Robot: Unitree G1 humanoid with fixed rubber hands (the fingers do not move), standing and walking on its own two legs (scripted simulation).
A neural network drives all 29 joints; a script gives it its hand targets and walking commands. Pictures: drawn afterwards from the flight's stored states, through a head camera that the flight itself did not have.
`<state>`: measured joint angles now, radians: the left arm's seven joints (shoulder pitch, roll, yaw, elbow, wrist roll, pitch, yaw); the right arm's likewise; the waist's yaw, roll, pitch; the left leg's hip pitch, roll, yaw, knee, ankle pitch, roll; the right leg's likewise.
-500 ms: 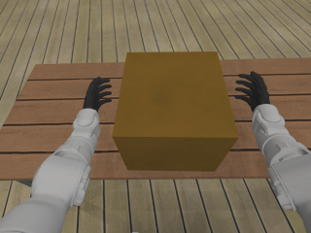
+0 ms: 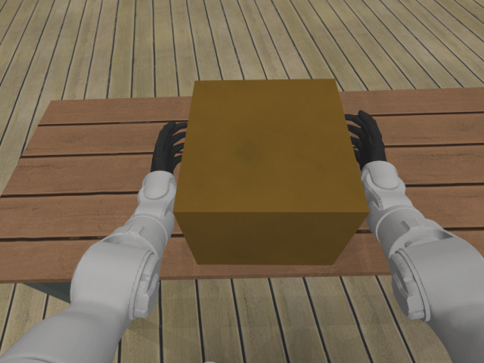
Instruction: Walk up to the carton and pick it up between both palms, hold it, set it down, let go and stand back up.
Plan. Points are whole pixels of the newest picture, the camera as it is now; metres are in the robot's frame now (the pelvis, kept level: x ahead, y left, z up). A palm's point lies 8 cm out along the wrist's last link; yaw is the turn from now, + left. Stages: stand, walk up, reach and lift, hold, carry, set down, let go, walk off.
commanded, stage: reach and lift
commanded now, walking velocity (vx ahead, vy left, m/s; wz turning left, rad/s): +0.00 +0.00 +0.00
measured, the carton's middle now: (264, 173) +0.45 +0.02 +0.01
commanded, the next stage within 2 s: none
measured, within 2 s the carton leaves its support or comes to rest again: leaves its support in 1.80 s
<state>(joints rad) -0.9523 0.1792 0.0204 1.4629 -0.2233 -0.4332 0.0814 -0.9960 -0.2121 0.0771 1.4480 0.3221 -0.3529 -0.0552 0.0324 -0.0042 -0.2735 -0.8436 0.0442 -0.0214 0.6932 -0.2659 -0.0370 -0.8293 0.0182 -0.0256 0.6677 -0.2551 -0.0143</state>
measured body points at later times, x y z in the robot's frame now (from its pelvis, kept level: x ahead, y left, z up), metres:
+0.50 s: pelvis +0.01 +0.00 +0.00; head +0.08 +0.00 +0.45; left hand +0.44 +0.19 +0.05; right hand +0.46 -0.16 +0.07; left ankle +0.02 +0.14 -0.71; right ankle +0.02 -0.11 -0.71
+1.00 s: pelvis +0.02 +0.01 +0.03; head +0.10 +0.01 +0.48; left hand +0.43 +0.19 +0.05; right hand +0.44 -0.16 +0.06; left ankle +0.02 +0.14 -0.71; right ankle +0.02 -0.11 -0.71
